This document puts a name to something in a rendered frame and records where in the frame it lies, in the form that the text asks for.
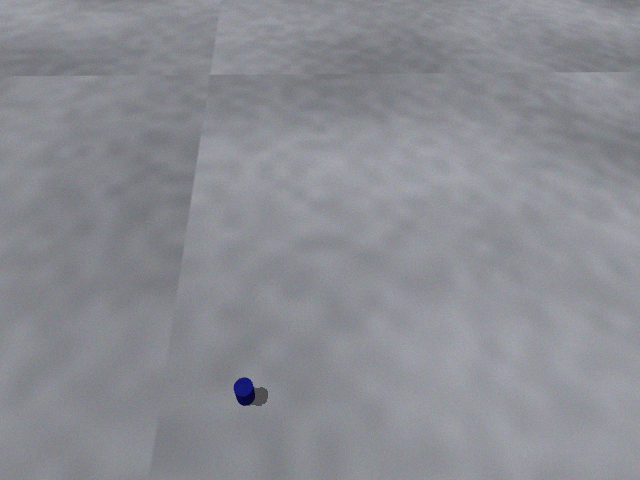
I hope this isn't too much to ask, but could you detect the tin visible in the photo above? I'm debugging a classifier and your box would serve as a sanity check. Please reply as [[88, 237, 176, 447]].
[[234, 378, 255, 406]]

